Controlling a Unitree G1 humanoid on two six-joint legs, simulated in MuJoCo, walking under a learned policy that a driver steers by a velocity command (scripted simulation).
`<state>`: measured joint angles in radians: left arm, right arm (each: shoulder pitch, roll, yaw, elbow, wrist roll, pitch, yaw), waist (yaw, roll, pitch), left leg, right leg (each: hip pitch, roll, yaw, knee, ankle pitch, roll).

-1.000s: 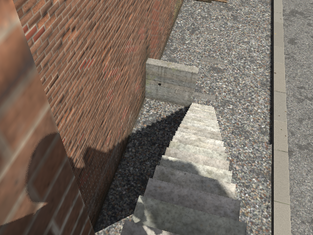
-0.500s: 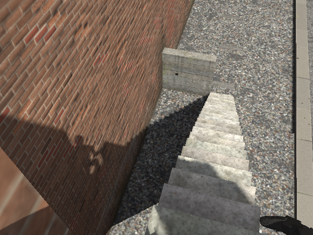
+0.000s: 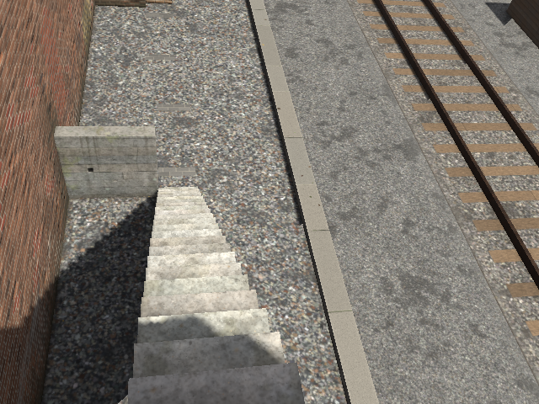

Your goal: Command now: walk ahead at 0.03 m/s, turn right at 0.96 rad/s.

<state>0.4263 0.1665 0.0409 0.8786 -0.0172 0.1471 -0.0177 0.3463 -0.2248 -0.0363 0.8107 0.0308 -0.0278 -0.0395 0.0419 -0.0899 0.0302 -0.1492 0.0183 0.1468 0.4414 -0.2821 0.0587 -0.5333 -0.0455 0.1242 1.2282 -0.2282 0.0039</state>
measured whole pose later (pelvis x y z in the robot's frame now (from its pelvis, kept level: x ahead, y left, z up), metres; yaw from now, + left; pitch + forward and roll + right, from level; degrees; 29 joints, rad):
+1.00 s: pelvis +0.00 -0.04 -0.01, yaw +15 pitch +2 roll -2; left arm 0.17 0.28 0.01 0.80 0.04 0.04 -0.01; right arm 0.41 -0.25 -0.07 0.69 0.01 0.09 0.00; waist -0.04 -0.09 0.01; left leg -0.27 -0.11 -0.20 0.61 -0.35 0.06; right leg -0.56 -0.02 0.05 1.11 -0.48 0.07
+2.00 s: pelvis +0.04 -0.08 -0.02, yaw +16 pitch +1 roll +0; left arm 0.18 0.29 0.10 0.64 0.02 0.06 -0.03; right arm 0.30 -0.28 -0.02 0.77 -0.03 -0.03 -0.02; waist -0.04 -0.02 0.05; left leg -0.21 0.03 0.14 0.59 -0.39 0.03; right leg -0.61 0.06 0.12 1.21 -0.26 -0.03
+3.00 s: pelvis +0.31 -0.09 -0.28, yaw +6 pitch +0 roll +0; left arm 0.18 0.24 -0.03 0.63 0.05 -0.09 -0.03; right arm 0.15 -0.27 -0.01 0.56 0.04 0.04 -0.02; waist 0.02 -0.03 -0.01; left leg -0.44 -0.09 -0.12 1.20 -0.57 0.06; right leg -0.54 0.00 0.01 1.08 -0.53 0.01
